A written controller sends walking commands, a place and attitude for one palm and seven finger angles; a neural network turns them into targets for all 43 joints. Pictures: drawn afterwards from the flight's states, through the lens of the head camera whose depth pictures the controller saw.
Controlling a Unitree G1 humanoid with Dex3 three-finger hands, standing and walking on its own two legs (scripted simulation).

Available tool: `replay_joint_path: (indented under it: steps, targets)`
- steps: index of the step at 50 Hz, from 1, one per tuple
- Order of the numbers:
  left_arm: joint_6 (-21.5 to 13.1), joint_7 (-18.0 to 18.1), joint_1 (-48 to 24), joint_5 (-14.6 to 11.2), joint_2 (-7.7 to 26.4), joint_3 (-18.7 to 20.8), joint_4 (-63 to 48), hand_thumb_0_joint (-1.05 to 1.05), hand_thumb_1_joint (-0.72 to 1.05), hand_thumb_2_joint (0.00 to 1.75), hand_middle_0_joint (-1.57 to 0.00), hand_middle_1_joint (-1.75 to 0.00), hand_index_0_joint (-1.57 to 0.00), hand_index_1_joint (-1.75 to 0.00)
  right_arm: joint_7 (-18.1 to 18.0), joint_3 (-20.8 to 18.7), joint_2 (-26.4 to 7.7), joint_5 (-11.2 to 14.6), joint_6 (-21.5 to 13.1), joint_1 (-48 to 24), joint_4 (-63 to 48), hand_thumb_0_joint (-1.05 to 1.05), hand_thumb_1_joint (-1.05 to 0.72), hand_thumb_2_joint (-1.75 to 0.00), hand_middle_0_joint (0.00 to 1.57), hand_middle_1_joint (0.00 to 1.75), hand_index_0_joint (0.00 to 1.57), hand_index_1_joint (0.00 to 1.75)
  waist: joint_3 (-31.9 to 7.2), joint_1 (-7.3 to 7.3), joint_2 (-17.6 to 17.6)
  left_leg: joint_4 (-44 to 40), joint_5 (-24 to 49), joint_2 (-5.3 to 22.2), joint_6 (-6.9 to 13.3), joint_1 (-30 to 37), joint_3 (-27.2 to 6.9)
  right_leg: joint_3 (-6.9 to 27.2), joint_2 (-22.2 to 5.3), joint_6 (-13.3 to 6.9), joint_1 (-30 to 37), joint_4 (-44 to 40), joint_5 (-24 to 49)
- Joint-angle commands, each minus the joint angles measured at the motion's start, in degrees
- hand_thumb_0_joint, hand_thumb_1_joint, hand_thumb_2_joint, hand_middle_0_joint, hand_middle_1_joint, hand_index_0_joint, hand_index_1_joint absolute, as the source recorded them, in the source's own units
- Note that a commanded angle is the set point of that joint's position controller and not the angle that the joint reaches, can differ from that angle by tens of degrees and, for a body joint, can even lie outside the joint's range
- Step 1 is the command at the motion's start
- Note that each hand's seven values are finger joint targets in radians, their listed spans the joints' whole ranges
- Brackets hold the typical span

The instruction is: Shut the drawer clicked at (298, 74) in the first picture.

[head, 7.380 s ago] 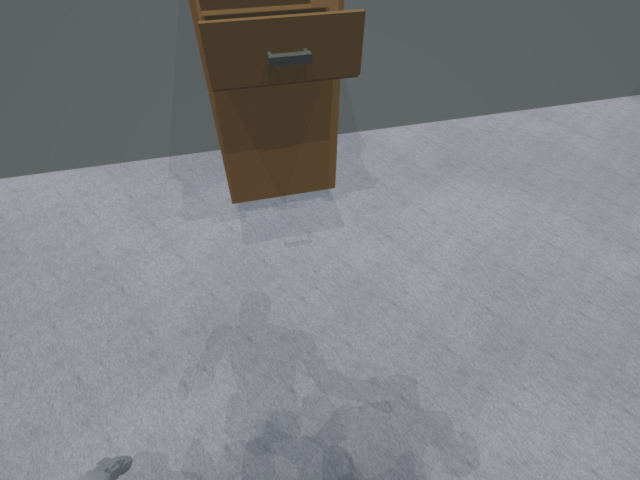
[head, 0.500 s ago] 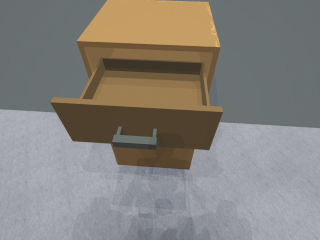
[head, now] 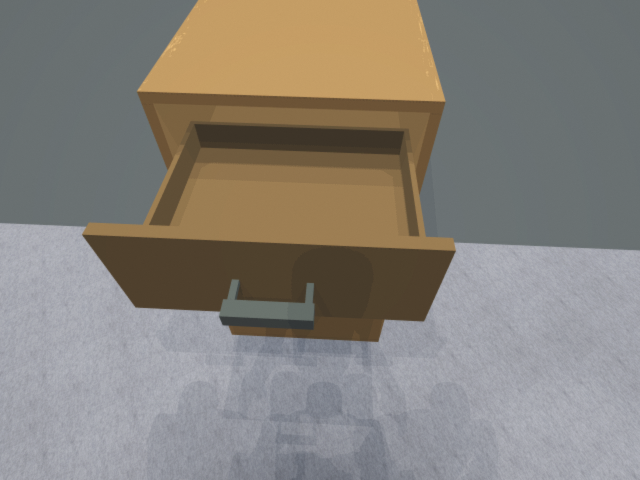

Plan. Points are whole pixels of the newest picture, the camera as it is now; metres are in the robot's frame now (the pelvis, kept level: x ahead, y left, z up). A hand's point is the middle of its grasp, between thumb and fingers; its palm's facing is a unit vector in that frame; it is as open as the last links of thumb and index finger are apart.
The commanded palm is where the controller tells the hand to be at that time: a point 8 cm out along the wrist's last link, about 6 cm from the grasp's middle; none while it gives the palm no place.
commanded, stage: come to a stop and stand still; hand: left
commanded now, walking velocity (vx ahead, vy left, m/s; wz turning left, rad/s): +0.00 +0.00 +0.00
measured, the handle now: (270, 300) +0.34 +0.09 +0.02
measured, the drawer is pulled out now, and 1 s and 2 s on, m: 0.29 0.29 0.29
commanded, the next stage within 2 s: look again from close up in 0.52 s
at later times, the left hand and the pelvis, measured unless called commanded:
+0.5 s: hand out of the picture +0.05 +0.16 -0.17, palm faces +0.02 -0.98 -0.22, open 7.4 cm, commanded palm none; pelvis +0.02 -0.02 +0.00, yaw +0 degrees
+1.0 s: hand out of the picture +0.02 +0.15 -0.17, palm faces +0.02 -0.98 -0.21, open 7.3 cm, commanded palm none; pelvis +0.01 -0.03 +0.01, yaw +0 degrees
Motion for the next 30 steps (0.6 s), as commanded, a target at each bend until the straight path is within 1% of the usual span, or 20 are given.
replay_joint_path:
  steps: [1, 2, 3, 5, 6, 7, 8, 9, 10, 13, 15, 17, 20, 21, 22, 24, 25, 26, 30]
  targets:
    - [-0.6, 0.5, 3.7, -0.1, 6.9, 1.8, -1.9, 0.00, 0.90, 0.90, -0.20, -0.30, -0.20, -0.30, -0.3, -1.4, -6.7, 0.3, -1.3, 2.4, -1.6, 0.00, -0.90, -0.90, 0.20, 0.30, 0.20, 0.30, -3.7, 0.73, -0.1, -4.3, 24.7, 8.5, -1.3, 0.8, -7.3, 1.4, -2.4, -4.1, 3.4, -0.8, 15.9]
    - [-0.6, 0.5, 3.3, -0.1, 6.7, 1.8, -1.8, 0.00, 0.90, 0.90, -0.20, -0.30, -0.20, -0.30, -0.4, -1.4, -6.5, 0.3, -1.2, 2.2, -1.5, 0.00, -0.90, -0.90, 0.20, 0.30, 0.20, 0.30, -3.1, 0.72, 0.4, -4.4, 24.7, 8.5, -1.4, 0.8, -7.1, 1.3, -2.4, -4.1, 3.2, -0.9, 15.5]
    - [-0.6, 0.5, 3.4, 0.0, 6.7, 1.8, -1.7, 0.00, 0.90, 0.90, -0.20, -0.30, -0.20, -0.30, -0.4, -1.3, -6.4, 0.3, -1.2, 2.0, -1.3, 0.00, -0.90, -0.90, 0.20, 0.30, 0.20, 0.30, -2.8, 0.81, -0.4, -4.0, 24.8, 8.4, -1.4, 1.0, -6.9, 1.7, -2.5, -4.2, 3.1, -1.0, 16.4]
    - [-0.7, 0.5, 3.3, 0.0, 6.8, 1.9, -1.6, 0.00, 0.90, 0.90, -0.20, -0.30, -0.20, -0.30, -0.5, -1.3, -6.2, 0.4, -1.2, 2.3, -1.0, 0.00, -0.90, -0.90, 0.20, 0.30, 0.20, 0.30, -2.9, 0.66, -0.3, -3.8, 24.1, 8.3, -1.6, 1.2, -6.6, 2.1, -2.9, -4.4, 3.4, -1.1, 17.7]
    - [-0.7, 0.4, 3.1, -0.1, 7.1, 1.9, -1.6, 0.00, 0.90, 0.90, -0.20, -0.30, -0.20, -0.30, -0.4, -1.4, -6.4, 0.3, -1.2, 2.6, -0.8, 0.00, -0.90, -0.90, 0.20, 0.30, 0.20, 0.30, -3.8, 0.65, -0.1, -4.1, 24.7, 8.5, -1.5, 1.5, -6.8, 1.9, -2.5, -4.4, 4.1, -1.0, 17.7]
    - [-0.7, 0.4, 3.2, -0.1, 6.8, 1.9, -1.5, 0.00, 0.90, 0.90, -0.20, -0.30, -0.20, -0.30, -0.5, -1.4, -6.2, 0.4, -1.2, 2.2, -0.7, 0.00, -0.90, -0.90, 0.20, 0.30, 0.20, 0.30, -3.0, 0.78, -0.3, -3.8, 24.7, 8.5, -1.5, 1.5, -6.6, 1.9, -2.7, -4.4, 3.7, -1.2, 17.9]
    - [-0.8, 0.5, 3.4, -0.1, 6.8, 1.9, -1.4, 0.00, 0.90, 0.90, -0.20, -0.30, -0.20, -0.30, -0.5, -1.4, -6.2, 0.4, -1.2, 2.3, -0.5, 0.00, -0.90, -0.90, 0.20, 0.30, 0.20, 0.30, -3.5, 0.72, -0.4, -3.4, 25.1, 8.4, -1.6, 1.9, -6.5, 2.1, -2.8, -4.6, 3.9, -1.2, 19.1]
    - [-0.8, 0.5, 3.1, -0.1, 6.6, 1.9, -1.3, 0.00, 0.90, 0.90, -0.20, -0.30, -0.20, -0.30, -0.6, -1.4, -6.0, 0.4, -1.1, 2.4, -0.3, 0.00, -0.90, -0.90, 0.20, 0.30, 0.20, 0.30, -2.6, 0.57, -0.4, -3.6, 24.8, 8.4, -1.7, 1.5, -6.5, 2.3, -2.8, -4.7, 3.7, -1.3, 19.3]
    - [-0.9, 0.5, 3.3, 0.0, 6.7, 2.0, -1.3, 0.00, 0.90, 0.90, -0.20, -0.30, -0.20, -0.30, -0.6, -1.3, -5.9, 0.5, -1.1, 2.5, -0.1, 0.00, -0.90, -0.90, 0.20, 0.30, 0.20, 0.30, -2.9, 0.61, -1.0, -3.6, 24.7, 8.4, -1.7, 1.8, -6.4, 2.5, -3.0, -4.7, 4.0, -1.4, 20.0]
    - [-1.0, 0.4, 3.4, -0.1, 6.8, 1.9, -0.8, 0.00, 0.90, 0.90, -0.20, -0.30, -0.20, -0.30, -0.6, -1.4, -5.9, 0.5, -1.1, 2.5, 0.4, 0.00, -0.90, -0.90, 0.20, 0.30, 0.20, 0.30, -3.1, 0.63, -0.3, -3.4, 25.0, 8.5, -1.8, 2.3, -6.2, 2.5, -3.0, -4.8, 4.3, -1.9, 20.6]
    - [-1.1, 0.5, 3.7, -0.1, 6.7, 1.9, -0.6, 0.00, 0.90, 0.90, -0.20, -0.30, -0.20, -0.30, -0.6, -1.4, -5.6, 0.5, -1.1, 2.5, 0.7, 0.00, -0.90, -0.90, 0.20, 0.30, 0.20, 0.30, -3.0, 0.57, -1.1, -3.5, 24.0, 8.5, -1.9, 2.6, -6.0, 2.9, -3.4, -5.0, 4.3, -2.2, 21.7]
    - [-1.1, 0.4, 3.4, -0.1, 6.5, 1.9, -0.3, 0.00, 0.90, 0.90, -0.20, -0.30, -0.20, -0.30, -0.6, -1.4, -5.8, 0.5, -1.0, 2.5, 0.8, 0.00, -0.90, -0.90, 0.20, 0.30, 0.20, 0.30, -2.0, 0.59, -1.4, -3.9, 23.3, 8.6, -1.8, 2.3, -6.1, 2.6, -3.2, -4.9, 3.9, -2.7, 20.5]
    - [-1.2, 0.4, 3.7, -0.1, 6.6, 1.8, 0.1, 0.00, 0.90, 0.90, -0.20, -0.30, -0.20, -0.30, -0.6, -1.3, -5.4, 0.6, -1.0, 2.7, 1.4, 0.00, -0.90, -0.90, 0.20, 0.30, 0.20, 0.30, -2.4, 0.48, -1.0, -4.2, 22.6, 8.7, -2.0, 2.8, -6.1, 2.9, -3.3, -4.9, 4.2, -3.2, 20.8]
    - [-1.1, 0.3, 3.4, -0.2, 6.6, 1.8, 0.2, 0.00, 0.90, 0.90, -0.20, -0.30, -0.20, -0.30, -0.6, -1.4, -5.4, 0.6, -1.1, 2.9, 1.5, 0.00, -0.90, -0.90, 0.20, 0.30, 0.20, 0.30, -2.5, 0.51, -0.2, -4.8, 22.8, 8.7, -1.9, 2.9, -6.3, 2.6, -2.9, -4.8, 4.3, -3.2, 19.6]
    - [-1.1, 0.3, 3.7, -0.1, 6.4, 1.8, 0.4, 0.00, 0.90, 0.90, -0.20, -0.30, -0.20, -0.30, -0.6, -1.4, -5.4, 0.6, -1.1, 2.6, 1.7, 0.00, -0.90, -0.90, 0.20, 0.30, 0.20, 0.30, -1.8, 0.69, 0.1, -4.7, 22.6, 8.8, -1.8, 2.8, -6.2, 2.6, -3.0, -4.7, 4.0, -3.6, 19.0]
    - [-1.3, 0.3, 4.0, -0.1, 6.4, 1.8, 0.7, 0.00, 0.90, 0.90, -0.20, -0.30, -0.20, -0.30, -0.6, -1.4, -5.1, 0.7, -1.1, 2.7, 1.9, 0.00, -0.90, -0.90, 0.20, 0.30, 0.20, 0.30, -2.4, 0.55, 0.1, -4.6, 22.4, 8.7, -2.0, 3.3, -6.1, 3.0, -3.2, -4.8, 4.3, -4.0, 20.3]
    - [-1.3, 0.3, 3.9, -0.1, 6.5, 1.7, 0.9, 0.00, 0.90, 0.90, -0.20, -0.30, -0.20, -0.30, -0.6, -1.3, -5.0, 0.7, -1.0, 3.0, 2.1, 0.00, -0.90, -0.90, 0.20, 0.30, 0.20, 0.30, -2.3, 0.47, -0.7, -4.8, 22.1, 8.8, -2.0, 3.1, -6.2, 3.0, -3.2, -4.9, 4.6, -4.1, 20.3]
    - [-1.2, 0.2, 3.9, -0.2, 6.5, 1.7, 1.0, 0.00, 0.90, 0.90, -0.20, -0.30, -0.20, -0.30, -0.6, -1.3, -5.2, 0.7, -1.1, 3.0, 2.2, 0.00, -0.90, -0.90, 0.20, 0.30, 0.20, 0.30, -2.3, 0.60, 0.2, -5.3, 22.1, 8.9, -1.9, 3.1, -6.4, 2.8, -3.0, -4.9, 4.5, -4.3, 19.3]
    - [-1.3, 0.3, 4.1, -0.1, 6.1, 1.6, 1.6, 0.00, 0.90, 0.90, -0.20, -0.30, -0.20, -0.30, -0.7, -1.2, -4.7, 0.8, -1.1, 3.4, 2.9, 0.00, -0.90, -0.90, 0.20, 0.30, 0.20, 0.30, -1.6, 0.51, -0.2, -5.6, 21.9, 9.1, -2.0, 3.0, -6.3, 2.8, -3.0, -4.7, 4.4, -4.8, 19.2]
